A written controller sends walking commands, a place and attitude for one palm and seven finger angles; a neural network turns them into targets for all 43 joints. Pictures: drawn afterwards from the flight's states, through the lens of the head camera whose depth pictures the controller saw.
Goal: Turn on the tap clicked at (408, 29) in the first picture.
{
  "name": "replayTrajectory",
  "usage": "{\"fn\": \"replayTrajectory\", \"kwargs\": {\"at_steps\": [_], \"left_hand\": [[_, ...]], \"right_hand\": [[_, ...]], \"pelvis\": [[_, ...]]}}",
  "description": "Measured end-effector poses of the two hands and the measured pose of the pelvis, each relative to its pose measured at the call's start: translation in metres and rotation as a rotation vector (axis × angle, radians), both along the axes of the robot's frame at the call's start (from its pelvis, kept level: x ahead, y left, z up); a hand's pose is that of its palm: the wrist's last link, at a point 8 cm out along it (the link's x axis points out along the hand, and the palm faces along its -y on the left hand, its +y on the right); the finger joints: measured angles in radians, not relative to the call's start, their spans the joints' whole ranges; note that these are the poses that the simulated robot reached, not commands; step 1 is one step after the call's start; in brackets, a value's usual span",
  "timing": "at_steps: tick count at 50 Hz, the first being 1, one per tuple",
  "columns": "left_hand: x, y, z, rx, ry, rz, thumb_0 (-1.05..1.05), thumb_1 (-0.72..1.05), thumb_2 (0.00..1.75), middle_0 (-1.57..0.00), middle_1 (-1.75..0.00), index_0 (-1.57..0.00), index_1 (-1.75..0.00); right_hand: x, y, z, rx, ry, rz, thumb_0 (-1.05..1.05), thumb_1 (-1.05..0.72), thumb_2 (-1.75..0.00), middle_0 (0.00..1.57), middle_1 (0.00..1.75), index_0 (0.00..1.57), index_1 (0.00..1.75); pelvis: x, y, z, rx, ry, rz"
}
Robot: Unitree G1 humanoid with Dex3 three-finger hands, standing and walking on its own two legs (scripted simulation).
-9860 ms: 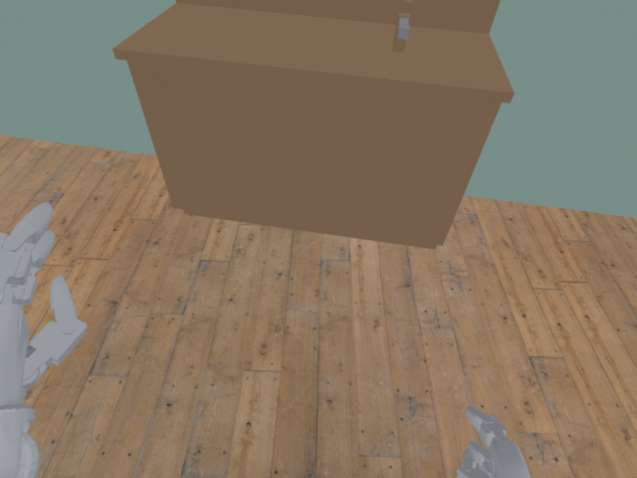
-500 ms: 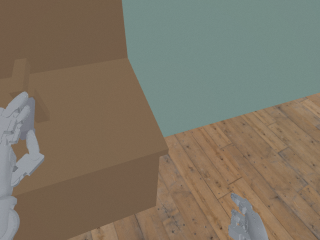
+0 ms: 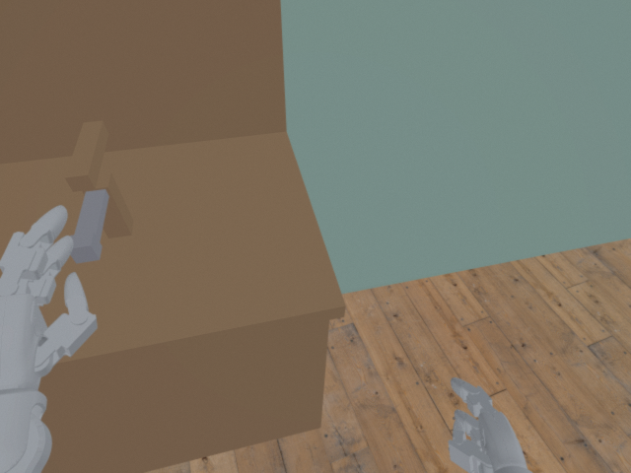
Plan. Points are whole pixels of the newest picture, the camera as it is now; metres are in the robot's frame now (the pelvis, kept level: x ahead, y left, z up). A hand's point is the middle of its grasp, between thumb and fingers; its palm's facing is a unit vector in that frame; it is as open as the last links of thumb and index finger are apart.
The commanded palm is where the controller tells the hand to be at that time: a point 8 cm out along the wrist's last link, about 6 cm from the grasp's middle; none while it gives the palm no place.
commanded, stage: turn the palm inward beside the body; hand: left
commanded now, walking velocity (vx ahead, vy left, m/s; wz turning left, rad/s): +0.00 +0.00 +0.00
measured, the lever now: (85, 247) +0.33 +0.35 +0.10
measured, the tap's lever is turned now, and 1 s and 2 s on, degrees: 0 0 0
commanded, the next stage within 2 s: reach beside the lever's end, fingers flat in 1.84 s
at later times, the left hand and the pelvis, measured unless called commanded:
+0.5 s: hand (103, 323) +0.20 +0.24 +0.15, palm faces +0.49 -0.83 -0.27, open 7.4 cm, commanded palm +0.15 +0.27 +0.17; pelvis +0.02 -0.02 -0.01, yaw +2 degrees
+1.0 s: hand (95, 338) +0.19 +0.24 +0.15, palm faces +0.50 -0.85 -0.18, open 7.4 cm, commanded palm +0.13 +0.28 +0.16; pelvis +0.01 +0.00 +0.00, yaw +2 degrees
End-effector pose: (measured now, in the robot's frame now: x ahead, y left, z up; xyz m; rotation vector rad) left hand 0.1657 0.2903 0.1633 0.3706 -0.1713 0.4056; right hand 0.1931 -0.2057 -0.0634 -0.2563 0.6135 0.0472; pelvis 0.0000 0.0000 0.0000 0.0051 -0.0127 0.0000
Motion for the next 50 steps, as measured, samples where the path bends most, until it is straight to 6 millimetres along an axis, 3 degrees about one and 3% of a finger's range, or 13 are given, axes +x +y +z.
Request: {"fn": "replayTrajectory", "kwargs": {"at_steps": [5, 15, 26, 37, 50], "left_hand": [[-0.017, 0.003, 0.007, 0.016, -0.057, 0.114, 0.02, 0.89, 0.89, -0.21, -0.30, -0.21, -0.30], [0.005, -0.021, 0.004, -0.026, 0.031, 0.051, 0.02, 0.89, 0.89, -0.21, -0.30, -0.21, -0.30], [-0.006, -0.017, -0.002, -0.075, 0.023, 0.097, 0.02, 0.89, 0.89, -0.21, -0.30, -0.21, -0.30], [-0.005, -0.020, -0.007, -0.118, 0.026, 0.080, 0.02, 0.89, 0.89, -0.21, -0.30, -0.21, -0.30], [-0.019, -0.014, -0.010, -0.183, 0.043, 0.116, 0.02, 0.89, 0.89, -0.21, -0.30, -0.21, -0.30]], "right_hand": [[0.009, -0.011, -0.009, -0.030, 0.020, 0.037, 0.01, -0.90, -0.90, 0.20, 0.30, 0.20, 0.30], [0.013, -0.028, -0.019, -0.006, 0.029, -0.032, 0.02, -0.90, -0.90, 0.20, 0.30, 0.20, 0.30], [0.005, -0.039, -0.023, -0.027, 0.046, -0.059, 0.02, -0.91, -0.90, 0.20, 0.30, 0.20, 0.30], [0.008, -0.017, -0.017, -0.015, 0.008, -0.038, 0.02, -0.91, -0.90, 0.20, 0.30, 0.20, 0.30], [0.014, 0.008, -0.010, 0.002, -0.025, 0.000, 0.02, -0.90, -0.90, 0.20, 0.30, 0.20, 0.30]], "pelvis": [[0.001, -0.012, -0.004, -0.008, 0.005, 0.039], [0.011, -0.024, -0.004, -0.003, 0.011, 0.039], [0.017, -0.022, -0.006, -0.001, 0.013, 0.037], [0.014, -0.011, -0.005, -0.005, 0.013, 0.034], [0.010, -0.001, -0.004, -0.008, -0.007, 0.037]]}}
